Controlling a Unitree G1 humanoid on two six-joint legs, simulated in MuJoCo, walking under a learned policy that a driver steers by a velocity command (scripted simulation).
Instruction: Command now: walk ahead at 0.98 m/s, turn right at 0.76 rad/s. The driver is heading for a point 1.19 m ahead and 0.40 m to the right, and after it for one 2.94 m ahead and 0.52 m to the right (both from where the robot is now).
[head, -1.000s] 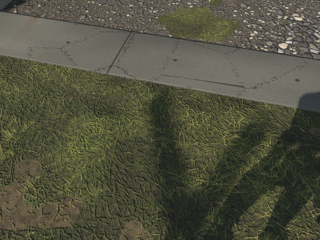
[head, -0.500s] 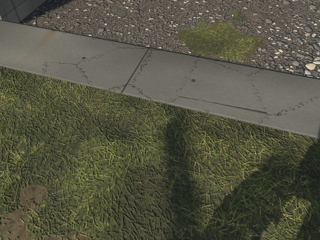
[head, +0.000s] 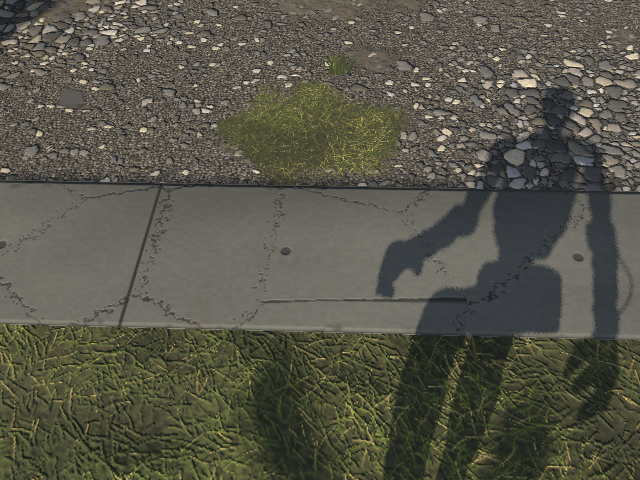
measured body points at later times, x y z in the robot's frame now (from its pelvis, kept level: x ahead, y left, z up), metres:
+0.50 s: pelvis +0.46 -0.02 +0.00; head +0.50 -0.04 +0.45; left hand +0.54 +0.26 -0.12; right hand +0.65 -0.30 -0.05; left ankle +0.72 +0.07 -0.69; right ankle +0.27 -0.01 -0.73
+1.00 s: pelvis +0.84 -0.23 -0.02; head +0.86 -0.25 +0.43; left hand +1.17 -0.30 -0.07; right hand +0.57 -0.31 -0.14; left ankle +0.74 +0.05 -0.71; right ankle +0.89 -0.36 -0.73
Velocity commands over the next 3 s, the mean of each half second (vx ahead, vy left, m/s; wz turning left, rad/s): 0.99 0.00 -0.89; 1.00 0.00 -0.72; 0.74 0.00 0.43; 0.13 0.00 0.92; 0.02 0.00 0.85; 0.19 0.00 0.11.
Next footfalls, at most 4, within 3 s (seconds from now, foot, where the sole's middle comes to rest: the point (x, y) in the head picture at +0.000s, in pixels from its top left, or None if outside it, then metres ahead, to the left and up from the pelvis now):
0.14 right None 0.31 -0.02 -0.77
0.56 left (312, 363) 0.76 0.03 -0.77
1.00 right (482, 303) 0.91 -0.39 -0.77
1.38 left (509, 204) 1.25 -0.54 -0.77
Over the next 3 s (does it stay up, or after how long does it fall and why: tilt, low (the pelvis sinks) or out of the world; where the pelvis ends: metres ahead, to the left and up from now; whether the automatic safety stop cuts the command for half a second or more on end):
stays up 1.48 -0.54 -0.10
